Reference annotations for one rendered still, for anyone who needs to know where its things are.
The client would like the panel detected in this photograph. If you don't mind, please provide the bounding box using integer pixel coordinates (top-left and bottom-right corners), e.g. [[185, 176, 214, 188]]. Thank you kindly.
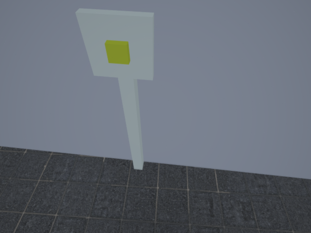
[[75, 8, 154, 170]]

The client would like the button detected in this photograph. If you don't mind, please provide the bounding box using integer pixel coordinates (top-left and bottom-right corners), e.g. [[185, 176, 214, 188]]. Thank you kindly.
[[105, 40, 130, 65]]

